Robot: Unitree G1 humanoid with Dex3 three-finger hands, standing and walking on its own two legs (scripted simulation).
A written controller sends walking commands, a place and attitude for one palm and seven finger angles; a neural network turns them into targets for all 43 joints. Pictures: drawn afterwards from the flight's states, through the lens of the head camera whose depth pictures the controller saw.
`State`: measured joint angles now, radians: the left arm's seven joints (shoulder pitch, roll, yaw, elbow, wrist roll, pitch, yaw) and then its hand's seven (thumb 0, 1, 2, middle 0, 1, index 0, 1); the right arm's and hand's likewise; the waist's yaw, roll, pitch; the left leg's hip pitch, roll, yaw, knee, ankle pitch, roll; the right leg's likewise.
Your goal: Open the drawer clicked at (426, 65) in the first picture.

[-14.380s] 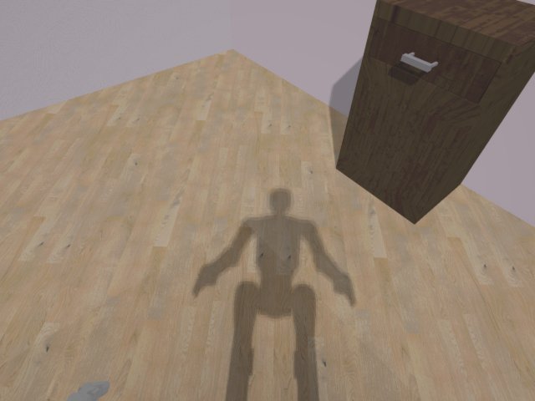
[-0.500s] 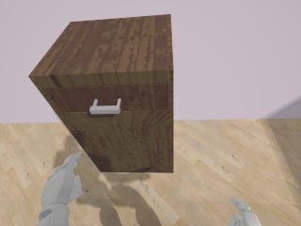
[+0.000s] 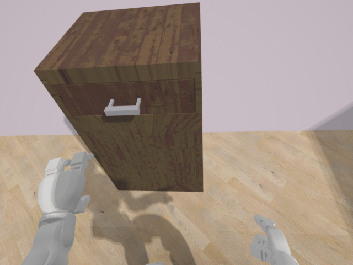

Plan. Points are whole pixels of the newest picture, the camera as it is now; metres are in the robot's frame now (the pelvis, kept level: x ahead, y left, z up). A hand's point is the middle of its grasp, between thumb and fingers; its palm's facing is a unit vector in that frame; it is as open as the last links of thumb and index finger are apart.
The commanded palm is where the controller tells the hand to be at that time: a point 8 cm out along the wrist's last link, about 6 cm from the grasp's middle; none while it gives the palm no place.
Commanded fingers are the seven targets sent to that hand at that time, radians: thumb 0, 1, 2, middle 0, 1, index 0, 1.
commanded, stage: raise the hand with hooked fingers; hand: left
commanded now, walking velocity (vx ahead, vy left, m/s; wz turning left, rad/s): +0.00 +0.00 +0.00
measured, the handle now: (123, 106) +0.58 +0.24 +0.01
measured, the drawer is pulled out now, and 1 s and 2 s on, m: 0.00 0.00 0.00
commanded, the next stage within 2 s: move the hooked fingers above the handle in 1.16 s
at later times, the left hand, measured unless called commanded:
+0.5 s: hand (60, 161) +0.31 +0.30 +0.09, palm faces +0.13 -0.08 -0.99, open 13.3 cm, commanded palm +0.28 +0.30 +0.14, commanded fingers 0.00 -0.50 0.30 -0.30 -1.20 -0.30 -1.20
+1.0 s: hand (63, 143) +0.34 +0.29 +0.12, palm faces +0.00 -0.09 -1.00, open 13.9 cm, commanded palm +0.31 +0.29 +0.18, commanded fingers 0.00 -0.50 0.30 -0.30 -1.20 -0.30 -1.20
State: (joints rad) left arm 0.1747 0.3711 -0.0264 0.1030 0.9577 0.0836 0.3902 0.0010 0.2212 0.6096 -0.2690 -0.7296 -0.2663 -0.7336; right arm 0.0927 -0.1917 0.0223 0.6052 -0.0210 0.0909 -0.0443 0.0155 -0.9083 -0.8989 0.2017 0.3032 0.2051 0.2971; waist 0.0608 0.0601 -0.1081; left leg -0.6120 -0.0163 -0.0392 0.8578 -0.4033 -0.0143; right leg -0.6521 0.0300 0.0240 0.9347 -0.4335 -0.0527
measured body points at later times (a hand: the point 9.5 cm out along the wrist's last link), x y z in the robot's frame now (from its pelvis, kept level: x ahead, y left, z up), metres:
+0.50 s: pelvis +0.02 +0.06 +0.03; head +0.03 +0.04 +0.48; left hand +0.30 +0.30 +0.14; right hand +0.23 -0.16 -0.07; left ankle +0.02 +0.16 -0.69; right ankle +0.02 -0.08 -0.69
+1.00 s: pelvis +0.04 +0.05 +0.04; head +0.06 +0.02 +0.49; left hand +0.33 +0.29 +0.17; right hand +0.21 -0.18 -0.08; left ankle +0.02 +0.16 -0.69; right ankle +0.02 -0.08 -0.69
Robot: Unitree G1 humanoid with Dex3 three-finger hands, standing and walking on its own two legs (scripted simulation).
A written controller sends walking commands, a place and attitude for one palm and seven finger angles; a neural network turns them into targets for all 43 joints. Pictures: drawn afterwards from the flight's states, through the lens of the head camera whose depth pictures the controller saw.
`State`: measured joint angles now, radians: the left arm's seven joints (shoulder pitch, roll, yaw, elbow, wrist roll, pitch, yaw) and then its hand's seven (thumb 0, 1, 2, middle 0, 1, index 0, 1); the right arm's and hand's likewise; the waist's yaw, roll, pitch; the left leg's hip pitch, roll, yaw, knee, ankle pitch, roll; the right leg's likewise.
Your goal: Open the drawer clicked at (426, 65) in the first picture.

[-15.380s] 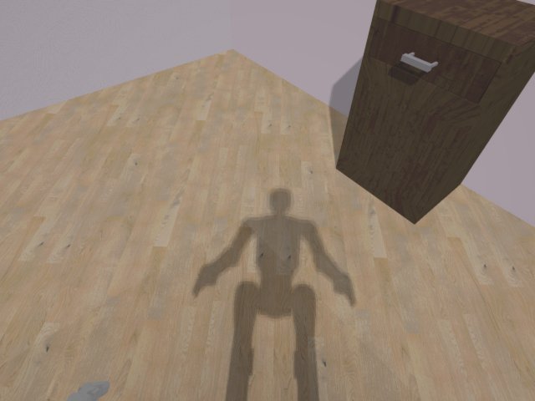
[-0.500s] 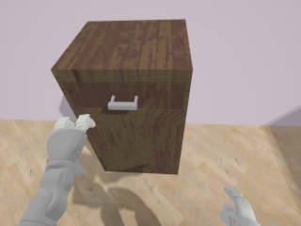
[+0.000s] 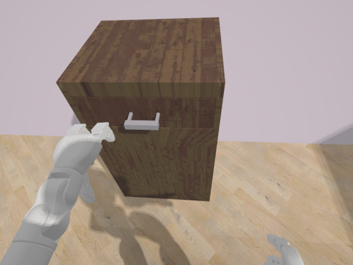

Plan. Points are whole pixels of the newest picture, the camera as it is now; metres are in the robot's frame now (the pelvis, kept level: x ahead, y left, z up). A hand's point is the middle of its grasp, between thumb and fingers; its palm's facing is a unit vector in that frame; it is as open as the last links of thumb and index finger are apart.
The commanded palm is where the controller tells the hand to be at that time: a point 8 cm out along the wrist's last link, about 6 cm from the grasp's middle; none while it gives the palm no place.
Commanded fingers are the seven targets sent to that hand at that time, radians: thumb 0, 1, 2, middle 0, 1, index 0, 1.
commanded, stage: raise the hand with hooked fingers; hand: left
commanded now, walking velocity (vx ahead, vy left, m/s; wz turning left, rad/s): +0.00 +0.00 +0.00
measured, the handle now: (143, 120) +0.54 +0.19 -0.04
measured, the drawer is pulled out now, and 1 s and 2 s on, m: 0.00 0.00 0.00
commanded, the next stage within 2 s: move the hooked fingers above the handle in 0.16 s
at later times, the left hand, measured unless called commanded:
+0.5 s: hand (104, 160) +0.32 +0.21 +0.06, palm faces +0.00 -0.06 -1.00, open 13.9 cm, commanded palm +0.31 +0.22 +0.12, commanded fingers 0.00 -0.50 0.30 -0.30 -1.20 -0.30 -1.20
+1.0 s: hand (124, 140) +0.39 +0.19 +0.05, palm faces +0.03 -0.03 -1.00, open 13.8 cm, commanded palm +0.37 +0.21 +0.10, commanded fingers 0.00 -0.50 0.30 -0.30 -1.20 -0.30 -1.20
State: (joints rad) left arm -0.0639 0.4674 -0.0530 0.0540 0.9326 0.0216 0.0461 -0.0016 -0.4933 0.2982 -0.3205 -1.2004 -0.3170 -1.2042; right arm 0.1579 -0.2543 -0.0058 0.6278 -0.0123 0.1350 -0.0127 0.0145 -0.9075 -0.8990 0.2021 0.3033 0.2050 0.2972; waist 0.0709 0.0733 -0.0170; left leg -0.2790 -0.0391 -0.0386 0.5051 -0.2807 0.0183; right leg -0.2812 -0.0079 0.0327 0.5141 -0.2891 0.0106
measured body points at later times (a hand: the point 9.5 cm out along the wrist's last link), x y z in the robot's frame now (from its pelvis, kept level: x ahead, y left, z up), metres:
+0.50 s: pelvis -0.01 -0.02 +0.00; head +0.01 -0.05 +0.44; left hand +0.31 +0.21 +0.12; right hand +0.19 -0.25 -0.11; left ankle -0.01 +0.11 -0.74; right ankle -0.02 -0.13 -0.74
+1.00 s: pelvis +0.00 +0.00 -0.01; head +0.04 -0.03 +0.44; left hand +0.38 +0.19 +0.10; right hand +0.11 -0.26 -0.15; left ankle -0.01 +0.11 -0.74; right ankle -0.02 -0.13 -0.74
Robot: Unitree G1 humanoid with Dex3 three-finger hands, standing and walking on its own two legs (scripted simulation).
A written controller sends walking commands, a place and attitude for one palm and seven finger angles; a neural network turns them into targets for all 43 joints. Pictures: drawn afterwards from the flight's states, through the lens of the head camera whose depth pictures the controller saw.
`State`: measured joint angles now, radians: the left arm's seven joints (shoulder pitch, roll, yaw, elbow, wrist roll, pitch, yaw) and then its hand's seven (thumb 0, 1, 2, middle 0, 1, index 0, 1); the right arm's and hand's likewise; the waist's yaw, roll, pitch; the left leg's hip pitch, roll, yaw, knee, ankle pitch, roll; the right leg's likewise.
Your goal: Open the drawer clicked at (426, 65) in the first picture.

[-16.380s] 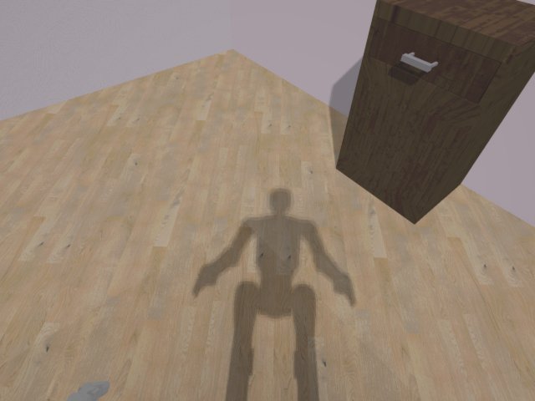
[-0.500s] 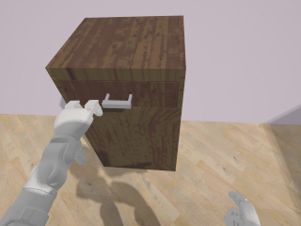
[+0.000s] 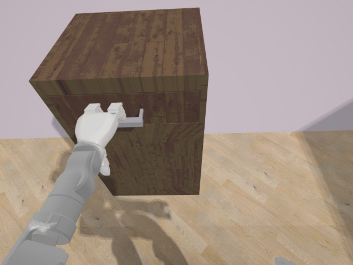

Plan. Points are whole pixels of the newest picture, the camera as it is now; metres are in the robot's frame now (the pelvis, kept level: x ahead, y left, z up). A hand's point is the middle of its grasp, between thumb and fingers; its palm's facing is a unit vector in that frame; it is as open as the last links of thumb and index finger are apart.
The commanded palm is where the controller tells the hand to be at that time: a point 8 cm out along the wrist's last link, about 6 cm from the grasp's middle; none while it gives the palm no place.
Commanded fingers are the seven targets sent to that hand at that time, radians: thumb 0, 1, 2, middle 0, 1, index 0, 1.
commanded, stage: move the hooked fingers above the handle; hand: left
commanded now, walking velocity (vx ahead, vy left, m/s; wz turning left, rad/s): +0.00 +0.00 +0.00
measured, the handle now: (126, 117) +0.54 +0.20 -0.03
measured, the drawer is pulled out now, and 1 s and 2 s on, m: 0.00 0.00 0.00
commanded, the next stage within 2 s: lower the fingers behind the handle in 1.46 s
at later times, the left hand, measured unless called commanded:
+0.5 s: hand (112, 126) +0.44 +0.20 +0.04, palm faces -0.01 +0.00 -1.00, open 13.8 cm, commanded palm +0.43 +0.21 +0.10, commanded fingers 0.00 -0.50 0.30 -0.30 -1.20 -0.30 -1.20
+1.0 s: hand (113, 119) +0.48 +0.21 +0.03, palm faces -0.05 -0.01 -1.00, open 13.8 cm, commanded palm +0.46 +0.22 +0.09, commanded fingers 0.00 -0.50 0.30 -0.30 -1.20 -0.30 -1.20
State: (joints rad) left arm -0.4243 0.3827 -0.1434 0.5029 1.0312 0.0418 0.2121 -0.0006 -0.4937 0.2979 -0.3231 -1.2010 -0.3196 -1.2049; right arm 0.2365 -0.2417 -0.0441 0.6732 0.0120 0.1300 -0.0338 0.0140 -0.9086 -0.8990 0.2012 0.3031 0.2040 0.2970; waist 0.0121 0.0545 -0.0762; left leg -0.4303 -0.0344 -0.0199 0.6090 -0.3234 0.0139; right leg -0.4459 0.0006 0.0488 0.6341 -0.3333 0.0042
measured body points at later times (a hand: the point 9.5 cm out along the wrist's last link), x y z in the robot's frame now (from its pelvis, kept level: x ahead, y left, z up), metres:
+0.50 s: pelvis +0.00 -0.01 -0.01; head +0.07 -0.03 +0.44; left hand +0.44 +0.20 +0.10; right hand +0.09 -0.27 -0.14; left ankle -0.02 +0.11 -0.73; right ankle -0.01 -0.13 -0.73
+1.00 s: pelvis +0.00 +0.00 -0.01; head +0.08 -0.02 +0.43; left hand +0.48 +0.21 +0.08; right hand +0.00 -0.28 -0.15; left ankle -0.02 +0.11 -0.73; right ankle -0.01 -0.13 -0.73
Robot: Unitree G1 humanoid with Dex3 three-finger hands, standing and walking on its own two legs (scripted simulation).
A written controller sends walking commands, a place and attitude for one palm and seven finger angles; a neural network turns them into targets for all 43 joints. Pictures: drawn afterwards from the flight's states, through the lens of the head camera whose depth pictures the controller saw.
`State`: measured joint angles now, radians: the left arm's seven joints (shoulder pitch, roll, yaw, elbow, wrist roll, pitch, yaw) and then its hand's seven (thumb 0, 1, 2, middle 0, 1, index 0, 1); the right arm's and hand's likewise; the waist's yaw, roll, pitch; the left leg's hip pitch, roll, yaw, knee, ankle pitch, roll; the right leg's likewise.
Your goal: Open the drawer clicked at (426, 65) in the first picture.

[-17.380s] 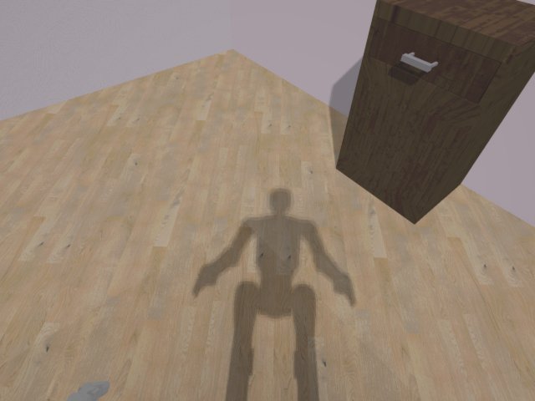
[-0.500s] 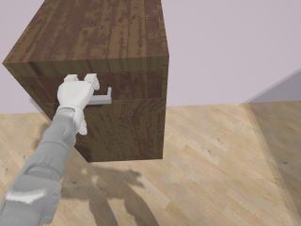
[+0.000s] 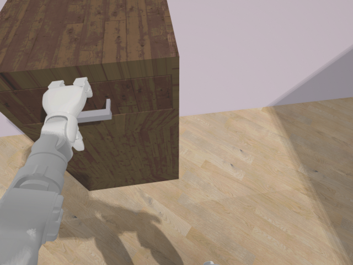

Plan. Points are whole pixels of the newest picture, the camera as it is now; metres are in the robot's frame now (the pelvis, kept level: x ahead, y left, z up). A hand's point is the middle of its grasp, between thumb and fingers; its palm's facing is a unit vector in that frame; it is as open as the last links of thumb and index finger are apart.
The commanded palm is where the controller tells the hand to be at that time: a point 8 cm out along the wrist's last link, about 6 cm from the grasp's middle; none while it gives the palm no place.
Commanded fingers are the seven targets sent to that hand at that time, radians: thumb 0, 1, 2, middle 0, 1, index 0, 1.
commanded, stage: move the hooked fingers above the handle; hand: left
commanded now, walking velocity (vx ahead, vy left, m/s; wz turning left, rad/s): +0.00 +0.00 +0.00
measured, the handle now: (91, 110) +0.53 +0.22 -0.02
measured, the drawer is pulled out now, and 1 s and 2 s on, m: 0.00 0.00 0.00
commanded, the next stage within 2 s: lower the fingers behind the handle in 0.46 s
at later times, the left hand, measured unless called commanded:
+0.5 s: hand (73, 114) +0.48 +0.24 +0.04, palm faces -0.06 -0.03 -1.00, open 13.8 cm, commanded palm +0.46 +0.23 +0.10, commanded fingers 0.00 -0.50 0.30 -0.30 -1.20 -0.30 -1.20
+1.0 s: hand (81, 121) +0.48 +0.23 +0.01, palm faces -0.07 -0.04 -1.00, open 13.8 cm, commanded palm +0.47 +0.23 +0.07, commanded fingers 0.00 -0.50 0.30 -0.30 -1.20 -0.30 -1.20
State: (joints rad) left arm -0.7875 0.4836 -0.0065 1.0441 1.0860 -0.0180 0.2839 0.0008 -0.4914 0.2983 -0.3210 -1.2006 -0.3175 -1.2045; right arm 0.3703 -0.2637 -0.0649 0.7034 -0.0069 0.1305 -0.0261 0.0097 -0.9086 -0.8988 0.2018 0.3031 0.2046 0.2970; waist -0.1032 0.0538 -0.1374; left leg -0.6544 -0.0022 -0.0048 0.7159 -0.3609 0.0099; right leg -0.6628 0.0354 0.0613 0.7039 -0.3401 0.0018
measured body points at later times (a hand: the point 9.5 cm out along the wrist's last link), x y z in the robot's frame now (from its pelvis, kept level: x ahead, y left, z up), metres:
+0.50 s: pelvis +0.00 +0.02 +0.00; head +0.09 +0.01 +0.44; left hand +0.48 +0.24 +0.09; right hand +0.04 -0.25 -0.13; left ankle -0.02 +0.12 -0.71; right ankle -0.01 -0.12 -0.71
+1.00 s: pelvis +0.01 +0.01 -0.01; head +0.11 +0.01 +0.43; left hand +0.48 +0.23 +0.06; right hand +0.02 -0.27 -0.14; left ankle -0.02 +0.12 -0.71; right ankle -0.01 -0.12 -0.71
